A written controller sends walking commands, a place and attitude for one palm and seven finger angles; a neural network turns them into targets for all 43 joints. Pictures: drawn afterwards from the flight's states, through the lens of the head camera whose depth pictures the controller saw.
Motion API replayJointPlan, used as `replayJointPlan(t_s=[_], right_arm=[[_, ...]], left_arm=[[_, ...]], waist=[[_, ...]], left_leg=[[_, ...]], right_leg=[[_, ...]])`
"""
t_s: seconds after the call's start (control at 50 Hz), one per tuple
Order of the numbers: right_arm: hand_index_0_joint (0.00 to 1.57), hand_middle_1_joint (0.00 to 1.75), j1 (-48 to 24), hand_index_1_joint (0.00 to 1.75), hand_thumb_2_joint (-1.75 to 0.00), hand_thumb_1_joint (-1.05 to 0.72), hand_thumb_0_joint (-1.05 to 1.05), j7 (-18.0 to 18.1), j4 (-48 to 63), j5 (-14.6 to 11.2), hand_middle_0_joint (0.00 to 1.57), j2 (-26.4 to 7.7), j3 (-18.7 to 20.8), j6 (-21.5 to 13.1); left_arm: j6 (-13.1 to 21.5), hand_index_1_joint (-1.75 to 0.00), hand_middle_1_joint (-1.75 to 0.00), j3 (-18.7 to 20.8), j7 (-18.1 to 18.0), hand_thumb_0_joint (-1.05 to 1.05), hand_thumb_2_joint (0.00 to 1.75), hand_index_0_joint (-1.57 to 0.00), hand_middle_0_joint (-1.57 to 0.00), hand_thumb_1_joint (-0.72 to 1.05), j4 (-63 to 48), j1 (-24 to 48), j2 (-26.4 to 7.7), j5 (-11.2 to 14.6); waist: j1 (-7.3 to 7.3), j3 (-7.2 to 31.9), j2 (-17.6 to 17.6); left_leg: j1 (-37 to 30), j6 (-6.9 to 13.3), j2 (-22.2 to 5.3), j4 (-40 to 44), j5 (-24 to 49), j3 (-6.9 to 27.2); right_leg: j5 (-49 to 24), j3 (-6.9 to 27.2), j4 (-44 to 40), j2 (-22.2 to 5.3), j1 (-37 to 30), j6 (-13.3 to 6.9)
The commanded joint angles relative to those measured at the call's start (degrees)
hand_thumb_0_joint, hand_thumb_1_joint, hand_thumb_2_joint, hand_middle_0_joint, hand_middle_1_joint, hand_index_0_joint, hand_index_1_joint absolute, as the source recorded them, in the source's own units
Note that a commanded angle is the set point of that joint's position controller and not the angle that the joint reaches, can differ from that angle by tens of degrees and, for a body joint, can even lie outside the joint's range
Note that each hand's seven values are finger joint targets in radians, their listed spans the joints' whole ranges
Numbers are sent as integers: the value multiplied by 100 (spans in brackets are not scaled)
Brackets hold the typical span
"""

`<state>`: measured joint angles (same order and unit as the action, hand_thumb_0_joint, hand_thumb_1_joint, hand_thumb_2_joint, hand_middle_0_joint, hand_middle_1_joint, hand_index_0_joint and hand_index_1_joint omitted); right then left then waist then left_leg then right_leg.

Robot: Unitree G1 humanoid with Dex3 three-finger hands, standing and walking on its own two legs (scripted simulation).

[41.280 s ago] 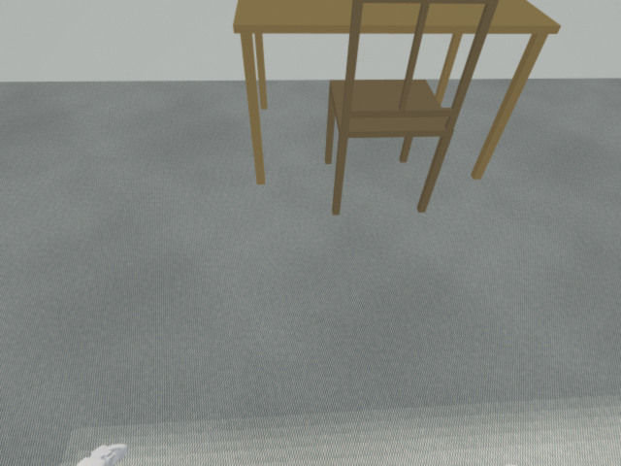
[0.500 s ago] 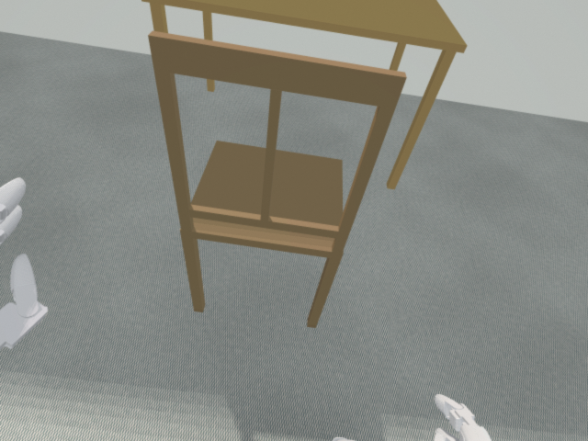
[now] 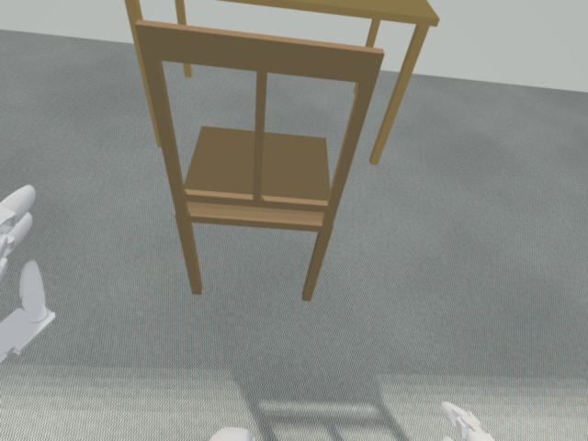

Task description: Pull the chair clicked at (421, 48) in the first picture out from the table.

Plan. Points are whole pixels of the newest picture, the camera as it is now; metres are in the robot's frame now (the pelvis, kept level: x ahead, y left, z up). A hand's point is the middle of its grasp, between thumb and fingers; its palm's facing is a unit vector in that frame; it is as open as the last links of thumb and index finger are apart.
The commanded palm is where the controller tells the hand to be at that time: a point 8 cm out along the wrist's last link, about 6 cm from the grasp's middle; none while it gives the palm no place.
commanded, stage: stop stepping back and stand still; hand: left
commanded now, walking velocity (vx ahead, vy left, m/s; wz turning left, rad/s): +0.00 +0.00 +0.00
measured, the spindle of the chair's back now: (259, 144) +0.71 +0.12 -0.03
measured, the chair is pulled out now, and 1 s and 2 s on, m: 0.60 0.60 0.60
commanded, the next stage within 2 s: let the arm hang, fingers relaxed in 0.20 s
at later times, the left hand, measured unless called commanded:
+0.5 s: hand out of the picture +0.10 +0.24 -0.10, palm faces +0.19 -0.94 -0.27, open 7.4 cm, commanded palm none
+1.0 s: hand out of the picture +0.00 +0.26 -0.13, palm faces +0.09 -0.96 -0.27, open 7.3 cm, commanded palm none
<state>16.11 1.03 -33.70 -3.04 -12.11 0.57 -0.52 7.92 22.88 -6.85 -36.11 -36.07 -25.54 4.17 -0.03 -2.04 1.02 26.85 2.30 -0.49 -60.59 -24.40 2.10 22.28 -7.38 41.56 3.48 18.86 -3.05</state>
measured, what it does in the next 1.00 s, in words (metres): steps on the spot: left foot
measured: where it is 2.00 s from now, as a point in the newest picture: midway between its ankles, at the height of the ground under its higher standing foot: outside the picture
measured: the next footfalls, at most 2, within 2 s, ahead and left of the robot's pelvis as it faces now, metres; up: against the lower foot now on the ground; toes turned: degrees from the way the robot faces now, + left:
left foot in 0.52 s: -0.02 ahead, +0.17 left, +0.00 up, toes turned +8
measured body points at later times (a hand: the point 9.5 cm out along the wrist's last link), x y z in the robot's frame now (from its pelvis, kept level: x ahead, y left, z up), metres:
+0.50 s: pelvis -0.02 +0.02 +0.01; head +0.00 +0.02 +0.46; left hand +0.08 +0.29 -0.08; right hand +0.10 -0.21 -0.12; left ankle -0.06 +0.16 -0.70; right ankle +0.02 -0.08 -0.71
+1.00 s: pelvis -0.02 +0.06 +0.04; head +0.01 +0.05 +0.48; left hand +0.00 +0.31 -0.11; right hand +0.00 -0.16 -0.13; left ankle -0.06 +0.16 -0.71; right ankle +0.02 -0.08 -0.71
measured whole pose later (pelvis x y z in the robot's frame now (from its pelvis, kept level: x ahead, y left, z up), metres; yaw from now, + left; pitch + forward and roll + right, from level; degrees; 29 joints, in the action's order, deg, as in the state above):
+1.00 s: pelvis -0.02 +0.06 +0.04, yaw +4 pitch +0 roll +0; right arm 17.8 1.0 -58.8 0.7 -9.2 1.4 0.7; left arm -0.3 0.9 -1.8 59.3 -13.9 -11.4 -0.5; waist 0.3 -2.5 -1.9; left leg 7.8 0.9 -0.8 -24.7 -16.8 -4.2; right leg 10.8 -2.6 24.3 -3.6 13.2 2.2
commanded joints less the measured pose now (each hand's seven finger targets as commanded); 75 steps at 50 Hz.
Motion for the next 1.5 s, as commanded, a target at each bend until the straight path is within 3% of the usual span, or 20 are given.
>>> replayJointPlan(t_s=[0.0, 0.04, 0.06, 0.08, 0.1, 0.14, 0.2, 0.22, 0.26, 0.28, 0.3, 0.34, 0.44, 0.46, 0.5, 0.56, 0.62, 0.74, 0.88, 1.48], right_arm=[[20, 30, -687, 30, -90, -90, 0, 187, 923, 101, 20, -694, 239, -345], [20, 30, -599, 30, -90, -90, 0, 253, 877, 189, 20, -727, 302, -524], [20, 30, -433, 30, -90, -90, 0, 244, 747, 237, 20, -590, 279, -580], [20, 30, -462, 30, -90, -90, 0, 230, 750, 322, 20, -602, 287, -651], [20, 30, -442, 30, -90, -90, 0, 179, 639, 308, 20, -653, 355, -684], [20, 30, -570, 30, -90, -90, 0, 93, 650, 156, 20, -726, 387, -587], [20, 30, -691, 30, -90, -90, 0, 65, 832, 29, 20, -753, 353, -465], [20, 30, -727, 30, -90, -90, 0, 48, 869, 10, 20, -752, 334, -445], [20, 30, -845, 30, -90, -90, 0, 54, 964, 43, 20, -753, 371, -482], [20, 30, -663, 30, -90, -90, 0, -262, -213, 257, 20, -864, 356, -574], [20, 30, -287, 30, -90, -90, 0, -200, -231, 324, 20, -524, 397, -314], [20, 30, 51, 30, -90, -90, 0, -203, -152, 404, 20, -480, 338, -92], [20, 30, -23, 30, -90, -90, 0, -173, -525, 478, 20, -400, 289, 69], [20, 30, 139, 30, -90, -90, 0, -161, -701, 474, 20, -407, 278, 62], [20, 30, 63, 30, -90, -90, 0, -99, -857, 497, 20, -813, 303, -41], [20, 30, -210, 30, -90, -90, 0, -22, -1224, 429, 20, -607, 232, -61], [20, 30, 17, 30, -90, -90, 0, 19, -1404, 402, 20, -382, 277, -7], [20, 30, 202, 30, -90, -90, 0, -11, -1783, 414, 20, -392, 265, 93], [20, 30, 397, 30, -90, -90, 0, 12, -2170, 393, 20, -354, 218, 45], [20, 30, 673, 30, -90, -90, 0, 158, -2862, 367, 20, -114, 212, 8]], left_arm=[[552, -30, -30, 1488, -448, 0, 90, -20, -20, 90, -2273, 472, -1786, -67], [681, -30, -30, 1525, -497, 0, 90, -20, -20, 90, -1962, 532, -1565, -61], [703, -30, -30, 1658, -502, 0, 90, -20, -20, 90, -1663, 542, -1684, -149], [749, -30, -30, 1796, -447, 0, 90, -20, -20, 90, -1327, 665, -1783, -114], [747, -30, -30, 1726, -377, 0, 90, -20, -20, 90, -1012, 744, -1666, -102], [649, -30, -30, 1387, -280, 0, 90, -20, -20, 90, 152, 248, -1118, -25], [568, -30, -30, 1106, -126, 0, 90, -20, -20, 90, 1075, -551, -738, 81], [604, -30, -30, 954, -70, 0, 90, -20, -20, 90, 983, -552, -725, 113], [643, -30, -30, 902, -33, 0, 90, -20, -20, 90, 718, -313, -816, 141], [-252, -30, -30, -1267, 529, 0, 90, -20, -20, 90, 4132, 913, 377, -783], [-574, -30, -30, -1297, 569, 0, 90, -20, -20, 90, 4185, 1059, 773, -765], [-673, -30, -30, -1356, 549, 0, 90, -20, -20, 90, 4318, 1462, 699, -737], [-756, -30, -30, -1689, 557, 0, 90, -20, -20, 90, 5973, 2111, 490, -608], [-754, -30, -30, -1747, 567, 0, 90, -20, -20, 90, 6301, 2152, 499, -558], [-746, -30, -30, -1904, 623, 0, 90, -20, -20, 90, 6858, 2041, 702, -493], [-708, -30, -30, -1964, 597, 0, 90, -20, -20, 90, 7815, 2034, 656, -447], [-667, -30, -30, -1933, 541, 0, 90, -20, -20, 90, 8177, 1948, 825, -476], [-749, -30, -30, -2052, 541, 0, 90, -20, -20, 90, 8739, 2241, 855, -472], [-721, -30, -30, -2118, 496, 0, 90, -20, -20, 90, 9191, 2157, 892, -443], [-717, -30, -30, -2098, 411, 0, 90, -20, -20, 90, 9785, 2021, 1172, -426]], waist=[[108, 523, -1732], [75, 399, -3074], [199, 453, -2542], [267, 277, -2396], [290, 140, -1711], [209, 42, -657], [19, 182, -108], [51, 282, 306], [116, 170, 1128], [327, 197, 987], [326, 510, 1018], [303, 659, 881], [277, 383, 825], [321, 396, 534], [93, 630, -992], [-21, 660, -1289], [32, 808, -1006], [58, -104, -281], [54, -5, 25], [99, -76, -190]], left_leg=[[-1509, 16, -202, 2685, 891, 89], [-1927, 391, -939, 3867, 2466, 1558], [-1880, 432, -1013, 3735, 3802, 1840], [-1872, 333, -1224, 3742, 4151, 2353], [-1695, 251, -1245, 3844, 3986, 2428], [-1154, 361, -1193, 3632, 3467, 1753], [-88, 237, -815, 3464, 1914, 993], [245, 173, -590, 3336, 962, 864], [328, -10, -21, 2452, -199, 420], [600, -248, -99, 910, -456, -43], [123, -238, -176, 218, -741, 105], [248, -149, -151, -355, -726, -107], [-823, -176, -43, 2540, 250, -428], [-1349, -150, -43, 3193, 932, -331], [-1470, 256, -923, 3635, 2288, 833], [-1225, 66, -614, 3597, 2665, 161], [-1429, -49, -488, 3466, 2055, -29], [-1039, 38, -547, 4125, 684, 123], [-1458, 41, -567, 4211, 1430, 54], [-2201, -10, -593, 4063, 2899, -194]], right_leg=[[-376, 847, 72, -1259, 935, -463], [934, 341, 1995, -8, 1601, 46], [1027, 624, 2326, 110, 1453, 60], [946, 799, 2190, -99, 1515, 92], [777, 891, 2026, -106, 1294, 136], [240, 935, 572, -367, 384, 161], [-1064, 647, -1395, -388, -1482, 233], [-1082, 910, -1645, -551, -1880, 180], [391, 2473, -2595, -1455, -1177, -264], [-616, 2260, -2042, -2369, -377, -628], [-704, 2359, -1884, -2227, 163, -882], [-532, 1746, -1798, -1986, 141, -977], [-2094, 1374, -1504, -1662, -74, -548], [-1889, 1277, -1334, -1521, 63, -308], [-1068, 856, -745, -781, 56, 215], [-1704, 811, -1093, -796, -842, 174], [-2115, 910, -1494, -965, -1083, 31], [-656, 863, -2063, -854, -639, 122], [-1353, 855, -2080, -916, -826, 183], [-2523, 749, -1897, -944, -1057, 172]])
